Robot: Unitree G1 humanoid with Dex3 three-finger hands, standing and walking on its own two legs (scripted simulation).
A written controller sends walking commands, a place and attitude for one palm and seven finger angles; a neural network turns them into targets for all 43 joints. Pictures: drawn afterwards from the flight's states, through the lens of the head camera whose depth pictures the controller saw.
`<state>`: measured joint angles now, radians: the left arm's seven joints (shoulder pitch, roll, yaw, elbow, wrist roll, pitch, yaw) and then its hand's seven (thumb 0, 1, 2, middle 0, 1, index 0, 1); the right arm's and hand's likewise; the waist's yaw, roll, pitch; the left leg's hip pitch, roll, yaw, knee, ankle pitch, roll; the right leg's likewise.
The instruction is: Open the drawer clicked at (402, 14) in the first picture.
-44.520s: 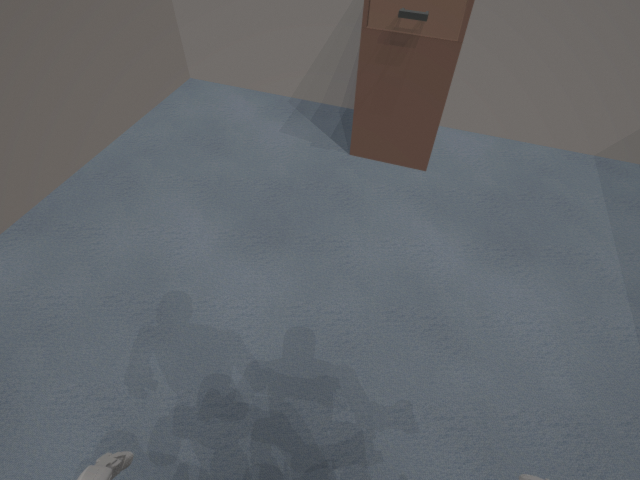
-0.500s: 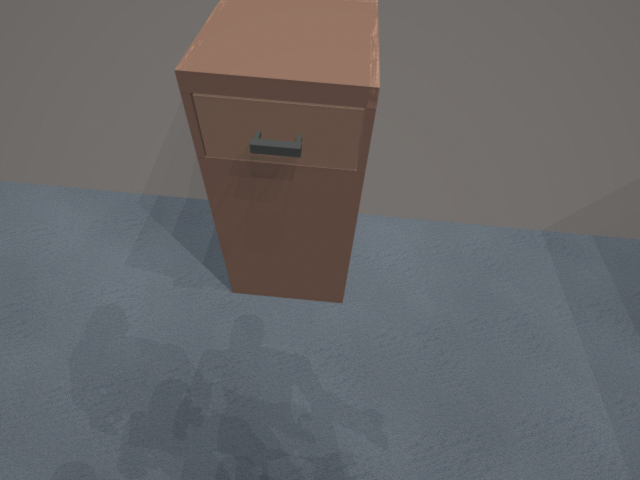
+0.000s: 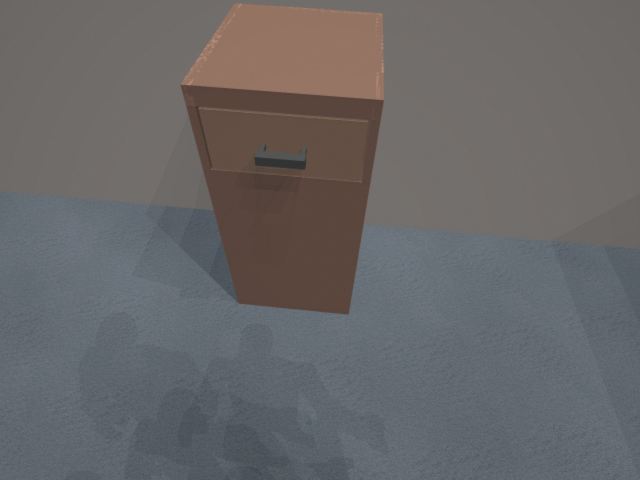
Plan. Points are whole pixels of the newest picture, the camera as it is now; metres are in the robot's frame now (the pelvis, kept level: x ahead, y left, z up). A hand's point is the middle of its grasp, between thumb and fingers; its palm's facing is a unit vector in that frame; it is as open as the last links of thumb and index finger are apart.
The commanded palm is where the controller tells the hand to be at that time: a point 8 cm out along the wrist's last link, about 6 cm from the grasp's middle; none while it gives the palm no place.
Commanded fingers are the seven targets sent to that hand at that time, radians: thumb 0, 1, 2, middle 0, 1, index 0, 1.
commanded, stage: take the last steps up to it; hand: left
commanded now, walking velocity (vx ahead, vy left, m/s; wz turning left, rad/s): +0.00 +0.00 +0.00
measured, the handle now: (282, 154) +0.75 +0.13 -0.06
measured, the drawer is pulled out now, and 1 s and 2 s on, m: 0.00 0.00 0.00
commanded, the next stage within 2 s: come to a stop and stand still in 0.72 s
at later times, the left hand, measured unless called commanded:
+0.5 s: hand out of the picture +0.01 +0.14 -0.19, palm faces +0.05 -0.98 -0.20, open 7.4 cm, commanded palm none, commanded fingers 0.00 0.90 0.90 -0.20 -0.30 -0.20 -0.30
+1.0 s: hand (229, 401) +0.26 +0.16 -0.19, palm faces -0.03 -0.98 -0.20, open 7.3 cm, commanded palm none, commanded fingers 0.00 0.90 0.90 -0.20 -0.30 -0.20 -0.30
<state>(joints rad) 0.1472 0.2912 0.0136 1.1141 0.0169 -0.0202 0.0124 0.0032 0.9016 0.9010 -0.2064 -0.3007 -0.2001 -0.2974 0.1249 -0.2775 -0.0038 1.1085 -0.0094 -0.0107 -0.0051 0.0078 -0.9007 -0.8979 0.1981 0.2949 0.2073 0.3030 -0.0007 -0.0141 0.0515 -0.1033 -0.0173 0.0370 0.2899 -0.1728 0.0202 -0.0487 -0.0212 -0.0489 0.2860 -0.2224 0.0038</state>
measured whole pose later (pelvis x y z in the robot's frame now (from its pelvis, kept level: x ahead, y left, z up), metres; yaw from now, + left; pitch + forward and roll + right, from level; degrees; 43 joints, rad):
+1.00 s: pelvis +0.20 -0.02 -0.01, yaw -4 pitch +0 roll +0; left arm 0.20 0.19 0.06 1.00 0.04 0.00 0.02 0.01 0.93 0.90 -0.20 -0.30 -0.20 -0.30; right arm 0.20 -0.15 -0.03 1.05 -0.02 -0.01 -0.04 -0.01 -0.94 -0.90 0.20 0.29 0.21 0.30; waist 0.01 -0.04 0.08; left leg -0.27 0.04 0.13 0.49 -0.22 0.02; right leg -0.40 -0.07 -0.06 0.72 -0.34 0.02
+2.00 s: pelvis +0.17 -0.03 +0.00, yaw -3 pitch -1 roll +0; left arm 0.27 0.16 0.00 1.11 0.02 0.00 0.03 0.01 0.91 0.90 -0.20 -0.30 -0.20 -0.30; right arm 0.27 -0.14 0.00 1.12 -0.01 0.01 -0.02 0.01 -0.91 -0.90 0.19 0.29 0.20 0.30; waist 0.00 -0.03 0.06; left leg -0.15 0.01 0.04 0.39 -0.21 0.00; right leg -0.17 -0.01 -0.02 0.40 -0.21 0.00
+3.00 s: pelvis +0.19 -0.03 -0.01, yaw -2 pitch +0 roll +0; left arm 0.29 0.14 -0.01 1.10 0.02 -0.03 0.05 0.01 0.91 0.90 -0.21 -0.30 -0.20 -0.30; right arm 0.27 -0.17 0.01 1.05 0.00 -0.01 -0.02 0.01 -0.91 -0.90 0.19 0.29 0.20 0.30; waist -0.01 0.00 0.04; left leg -0.21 0.02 0.03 0.53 -0.31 0.00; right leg -0.22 -0.01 -0.03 0.52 -0.29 0.00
